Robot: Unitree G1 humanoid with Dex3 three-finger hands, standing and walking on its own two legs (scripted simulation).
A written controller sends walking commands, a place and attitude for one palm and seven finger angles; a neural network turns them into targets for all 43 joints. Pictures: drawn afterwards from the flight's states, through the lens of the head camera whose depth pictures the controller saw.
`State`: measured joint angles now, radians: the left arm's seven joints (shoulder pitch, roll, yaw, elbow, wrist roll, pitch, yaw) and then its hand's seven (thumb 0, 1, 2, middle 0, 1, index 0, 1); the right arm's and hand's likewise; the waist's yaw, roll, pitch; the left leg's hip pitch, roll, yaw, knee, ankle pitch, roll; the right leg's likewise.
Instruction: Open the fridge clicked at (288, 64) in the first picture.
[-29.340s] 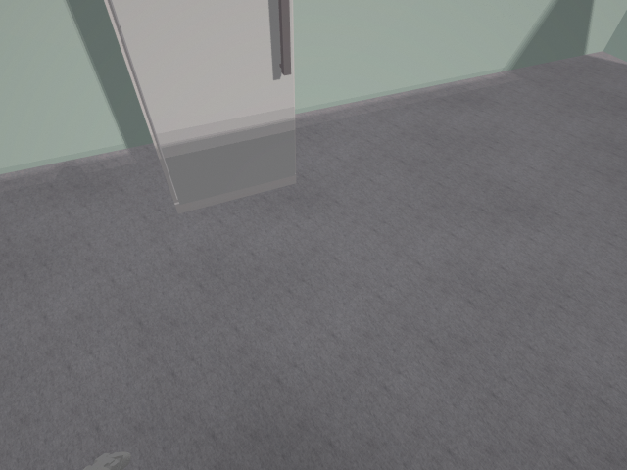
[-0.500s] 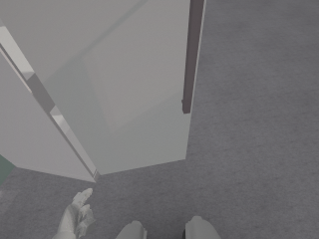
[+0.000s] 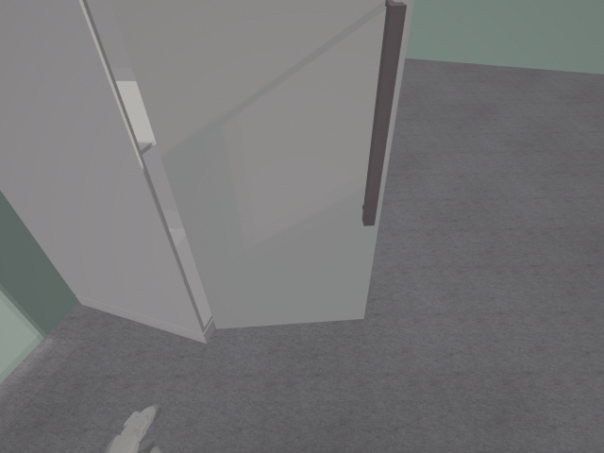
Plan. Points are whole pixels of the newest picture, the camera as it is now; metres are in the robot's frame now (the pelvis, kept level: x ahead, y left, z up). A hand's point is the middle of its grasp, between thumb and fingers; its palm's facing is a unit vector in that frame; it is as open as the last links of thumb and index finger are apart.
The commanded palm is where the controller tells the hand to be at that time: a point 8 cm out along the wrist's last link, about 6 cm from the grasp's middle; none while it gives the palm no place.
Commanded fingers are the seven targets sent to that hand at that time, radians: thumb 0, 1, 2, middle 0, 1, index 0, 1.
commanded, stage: stop stepping back and stand still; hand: right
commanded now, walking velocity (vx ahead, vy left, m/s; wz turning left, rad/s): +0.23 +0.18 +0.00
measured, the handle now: (377, 131) +0.75 -0.14 +0.10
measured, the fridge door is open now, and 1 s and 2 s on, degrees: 68 68 68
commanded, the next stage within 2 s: let the arm hang, fingers relaxed in 0.38 s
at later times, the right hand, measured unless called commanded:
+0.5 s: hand (573, 337) +0.21 -0.26 +0.15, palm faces +0.42 +0.81 -0.40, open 7.4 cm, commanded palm none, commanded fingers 0.00 -0.90 -0.90 0.20 0.30 0.20 0.30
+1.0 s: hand out of the picture -0.01 -0.23 -0.17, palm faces -0.02 +0.97 -0.25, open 7.2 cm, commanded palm none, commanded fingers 0.00 -0.90 -0.90 0.20 0.30 0.20 0.30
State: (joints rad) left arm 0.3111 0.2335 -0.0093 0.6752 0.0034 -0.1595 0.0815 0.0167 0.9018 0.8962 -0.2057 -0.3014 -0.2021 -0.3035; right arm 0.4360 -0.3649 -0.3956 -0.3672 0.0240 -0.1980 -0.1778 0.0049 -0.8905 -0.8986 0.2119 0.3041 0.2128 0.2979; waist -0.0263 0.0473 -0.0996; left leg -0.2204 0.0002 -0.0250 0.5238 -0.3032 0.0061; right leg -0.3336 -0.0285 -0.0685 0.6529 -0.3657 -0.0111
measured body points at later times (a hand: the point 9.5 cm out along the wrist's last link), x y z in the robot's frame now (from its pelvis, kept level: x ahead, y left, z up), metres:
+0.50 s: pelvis -0.01 -0.01 -0.01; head -0.03 -0.01 +0.44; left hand +0.10 +0.25 -0.10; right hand +0.18 -0.30 +0.18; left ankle -0.02 +0.10 -0.73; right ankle +0.05 -0.13 -0.74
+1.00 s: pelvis +0.00 -0.02 +0.01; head +0.04 -0.03 +0.45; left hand +0.03 +0.23 -0.14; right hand +0.00 -0.28 -0.15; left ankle -0.02 +0.10 -0.73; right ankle +0.04 -0.13 -0.73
